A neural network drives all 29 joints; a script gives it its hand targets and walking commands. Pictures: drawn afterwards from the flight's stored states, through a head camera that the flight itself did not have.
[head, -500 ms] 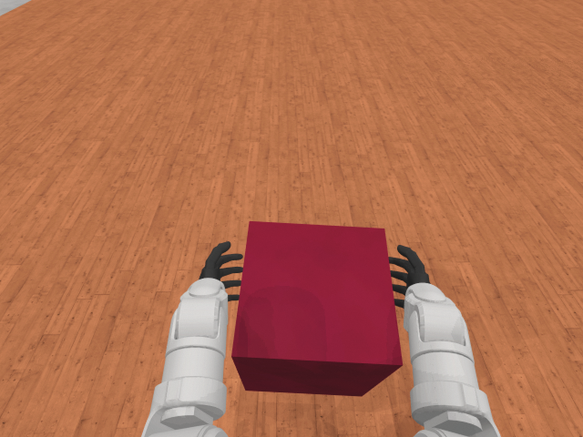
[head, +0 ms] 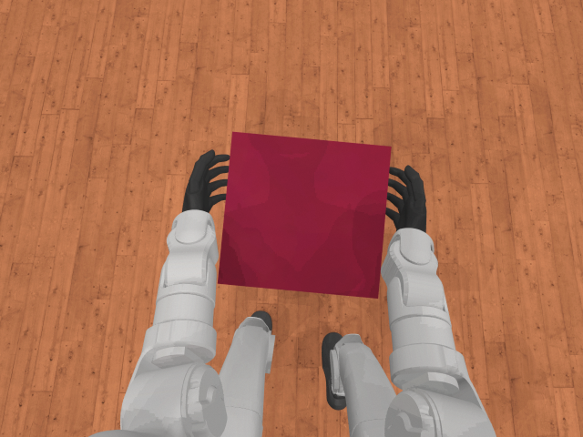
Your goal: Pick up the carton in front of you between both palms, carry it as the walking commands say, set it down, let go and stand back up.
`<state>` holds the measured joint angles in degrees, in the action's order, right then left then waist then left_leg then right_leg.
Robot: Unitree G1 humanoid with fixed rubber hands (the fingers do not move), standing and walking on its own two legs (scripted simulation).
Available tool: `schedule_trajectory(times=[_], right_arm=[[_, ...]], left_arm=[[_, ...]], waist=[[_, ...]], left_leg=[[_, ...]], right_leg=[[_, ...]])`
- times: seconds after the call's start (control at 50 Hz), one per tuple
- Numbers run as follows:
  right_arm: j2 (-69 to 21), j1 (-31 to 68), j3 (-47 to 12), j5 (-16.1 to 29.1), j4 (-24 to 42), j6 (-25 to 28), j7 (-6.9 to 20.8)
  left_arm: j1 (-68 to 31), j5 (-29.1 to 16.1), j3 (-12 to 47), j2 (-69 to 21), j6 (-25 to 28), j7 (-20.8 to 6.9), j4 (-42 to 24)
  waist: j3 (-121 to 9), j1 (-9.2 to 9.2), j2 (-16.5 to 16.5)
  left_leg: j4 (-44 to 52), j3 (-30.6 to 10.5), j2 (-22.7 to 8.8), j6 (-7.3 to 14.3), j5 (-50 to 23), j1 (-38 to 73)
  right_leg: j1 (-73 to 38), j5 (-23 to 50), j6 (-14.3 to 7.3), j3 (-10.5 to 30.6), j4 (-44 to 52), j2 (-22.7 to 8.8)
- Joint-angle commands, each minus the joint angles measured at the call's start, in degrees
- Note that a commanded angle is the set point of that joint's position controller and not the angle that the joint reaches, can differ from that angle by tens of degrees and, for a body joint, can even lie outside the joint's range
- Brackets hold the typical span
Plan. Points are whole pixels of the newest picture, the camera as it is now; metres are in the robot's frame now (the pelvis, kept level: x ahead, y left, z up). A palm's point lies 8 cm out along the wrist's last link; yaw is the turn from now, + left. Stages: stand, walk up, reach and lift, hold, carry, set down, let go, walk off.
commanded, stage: set down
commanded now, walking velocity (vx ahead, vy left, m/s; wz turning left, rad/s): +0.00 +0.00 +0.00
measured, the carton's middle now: (301, 216) +0.40 +0.03 -0.17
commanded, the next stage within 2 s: none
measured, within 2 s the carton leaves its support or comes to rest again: rests again in 2.00 s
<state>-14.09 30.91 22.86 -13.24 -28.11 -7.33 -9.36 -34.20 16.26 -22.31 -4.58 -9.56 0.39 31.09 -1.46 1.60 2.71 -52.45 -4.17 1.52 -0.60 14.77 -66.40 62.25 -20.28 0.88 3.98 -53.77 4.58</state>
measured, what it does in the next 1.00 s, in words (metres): lowers itself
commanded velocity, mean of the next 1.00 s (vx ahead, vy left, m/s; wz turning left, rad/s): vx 0.00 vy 0.00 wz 0.00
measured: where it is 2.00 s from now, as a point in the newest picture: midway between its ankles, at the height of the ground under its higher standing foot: (294, 372)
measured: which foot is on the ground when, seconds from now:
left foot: down 0.00-1.00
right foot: down 0.00-1.00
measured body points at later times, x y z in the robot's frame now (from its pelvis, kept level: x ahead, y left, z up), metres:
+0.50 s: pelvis -0.03 +0.01 -0.14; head +0.22 +0.06 +0.23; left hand +0.44 +0.20 -0.24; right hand +0.43 -0.10 -0.22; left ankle +0.08 +0.12 -0.67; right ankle +0.03 -0.12 -0.67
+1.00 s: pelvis -0.05 +0.01 -0.25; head +0.27 +0.06 +0.05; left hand +0.47 +0.21 -0.39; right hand +0.46 -0.09 -0.38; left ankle +0.08 +0.12 -0.67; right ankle +0.03 -0.12 -0.67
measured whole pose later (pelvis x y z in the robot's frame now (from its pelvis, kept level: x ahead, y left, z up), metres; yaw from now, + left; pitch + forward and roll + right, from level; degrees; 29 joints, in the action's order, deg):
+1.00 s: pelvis -0.05 +0.01 -0.25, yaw -5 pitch +45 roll -5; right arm -5.0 64.4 26.9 -7.3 -40.2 -11.3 -14.2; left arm -69.3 9.8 -18.2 11.5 -14.6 2.8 49.0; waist 0.6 3.3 4.3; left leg -108.1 -5.4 5.4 -1.8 26.3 -127.0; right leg 121.4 -34.2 5.4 2.7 -109.4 10.5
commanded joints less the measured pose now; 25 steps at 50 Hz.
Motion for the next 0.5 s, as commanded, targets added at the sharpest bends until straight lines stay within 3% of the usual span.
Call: schedule_trajectory(times=[0.0, 0.08, 0.16, 0.28, 0.48], right_arm=[[-45.60, 31.53, -35.48, 4.92, -0.20, 1.30, 14.42], [-46.21, 36.26, -33.01, 4.40, -2.66, -2.58, 15.96], [-46.72, 41.61, -29.67, 4.16, -5.54, -5.75, 17.39], [-46.19, 47.84, -26.54, 4.94, -8.23, -6.59, 17.41], [-44.26, 54.60, -25.65, 7.46, -10.18, -5.49, 14.70]], left_arm=[[-28.14, -6.03, 33.09, -47.12, 1.85, -14.52, 0.74], [-31.73, -5.02, 30.74, -47.77, -1.91, -15.30, 4.29], [-36.05, -4.49, 28.11, -48.46, -4.96, -15.79, 7.91], [-41.82, -5.39, 26.67, -48.48, -5.94, -14.95, 10.28], [-49.07, -8.69, 27.99, -45.32, -5.02, -12.92, 11.08]], waist=[[-57.65, 1.04, -4.26], [-52.47, 0.90, -3.27], [-50.84, 1.12, -3.30], [-55.39, 1.38, -4.73], [-62.55, 1.90, -6.38]], left_leg=[[-6.71, 2.38, 4.78, 0.16, -27.05, 33.75], [-8.89, 3.14, 5.30, 0.03, -10.55, 22.22], [-11.82, 3.20, 5.47, 0.14, -3.05, 16.25], [-18.28, 3.28, 5.60, -0.16, -2.62, 11.79], [-28.54, 4.10, 6.12, -0.92, -4.99, 4.85]], right_leg=[[-5.93, 20.20, 2.51, -2.14, -2.12, 4.55], [2.03, 6.70, 2.10, -3.51, -6.03, 5.28], [10.19, -0.23, 1.70, -4.71, -10.13, 5.88], [20.07, -1.81, 1.66, -5.82, -17.66, 6.73], [29.15, -1.22, 2.01, -7.15, -28.57, 7.99]])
